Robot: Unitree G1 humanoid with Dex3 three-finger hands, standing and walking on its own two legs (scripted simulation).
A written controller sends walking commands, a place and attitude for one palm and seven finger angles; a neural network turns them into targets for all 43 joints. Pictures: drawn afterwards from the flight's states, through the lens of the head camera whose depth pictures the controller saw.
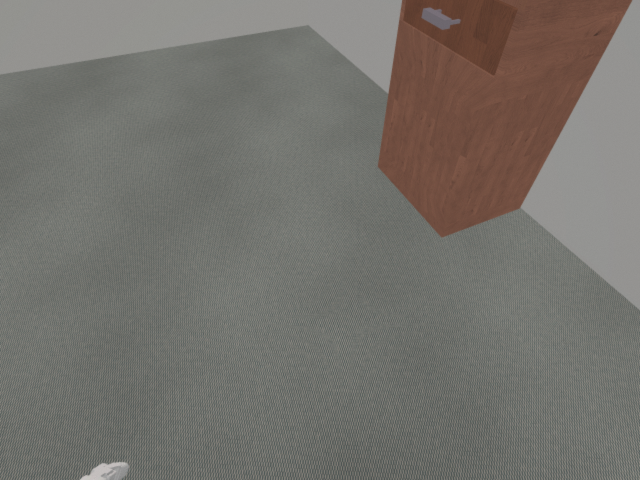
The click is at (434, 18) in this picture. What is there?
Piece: drawer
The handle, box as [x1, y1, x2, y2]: [421, 8, 460, 29]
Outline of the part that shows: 421,17 442,29 449,28 450,24 458,23 460,20 452,20 440,12 440,9 434,10 431,8 423,8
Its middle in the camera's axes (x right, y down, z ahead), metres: +0.39 -0.71 +1.24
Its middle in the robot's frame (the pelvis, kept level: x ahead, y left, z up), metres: +1.43 -0.32 +0.03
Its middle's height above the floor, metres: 0.80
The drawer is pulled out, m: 0.00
